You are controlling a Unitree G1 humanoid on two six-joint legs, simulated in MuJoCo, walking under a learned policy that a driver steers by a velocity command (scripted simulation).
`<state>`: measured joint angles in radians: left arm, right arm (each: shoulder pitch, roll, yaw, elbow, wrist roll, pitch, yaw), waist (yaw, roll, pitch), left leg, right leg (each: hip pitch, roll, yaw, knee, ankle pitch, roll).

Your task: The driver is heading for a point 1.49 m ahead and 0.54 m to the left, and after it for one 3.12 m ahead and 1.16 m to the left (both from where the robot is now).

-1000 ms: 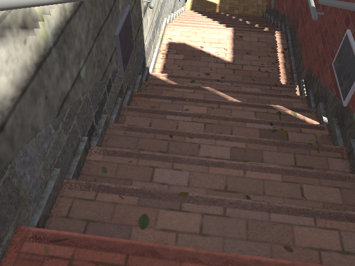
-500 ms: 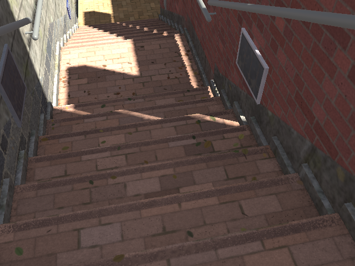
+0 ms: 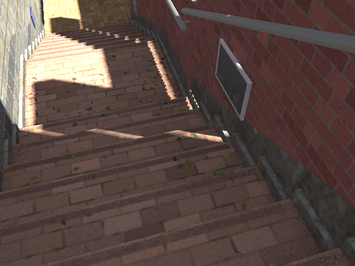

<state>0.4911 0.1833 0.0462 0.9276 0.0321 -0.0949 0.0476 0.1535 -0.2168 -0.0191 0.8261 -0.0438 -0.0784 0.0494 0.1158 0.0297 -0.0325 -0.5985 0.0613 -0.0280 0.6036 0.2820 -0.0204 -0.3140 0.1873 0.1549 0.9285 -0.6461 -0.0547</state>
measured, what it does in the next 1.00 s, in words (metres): steps on the spot, turning left: left foot 0.15 m lower, then right foot 0.15 m higher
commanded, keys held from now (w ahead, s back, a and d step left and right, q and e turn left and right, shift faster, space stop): q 0.68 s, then w+q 0.12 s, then w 0.20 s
